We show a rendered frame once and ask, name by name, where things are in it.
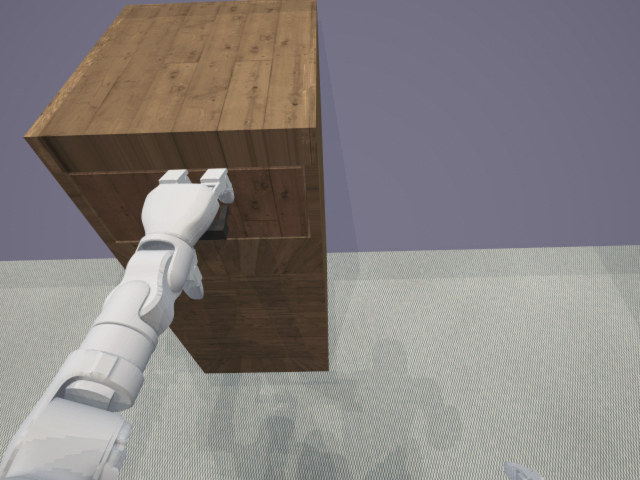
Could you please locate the drawer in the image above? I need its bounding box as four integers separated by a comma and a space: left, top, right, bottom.
69, 165, 309, 241

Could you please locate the robot left hand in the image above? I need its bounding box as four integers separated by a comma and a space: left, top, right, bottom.
141, 168, 234, 299

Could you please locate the robot left upper arm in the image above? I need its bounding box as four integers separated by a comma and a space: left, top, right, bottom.
0, 397, 133, 480

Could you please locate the handle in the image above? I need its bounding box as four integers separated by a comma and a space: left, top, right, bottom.
199, 205, 229, 240

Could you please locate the cabinet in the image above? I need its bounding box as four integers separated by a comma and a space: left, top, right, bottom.
24, 0, 329, 374

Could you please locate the robot left forearm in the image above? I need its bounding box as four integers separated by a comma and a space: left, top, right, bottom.
0, 233, 194, 479

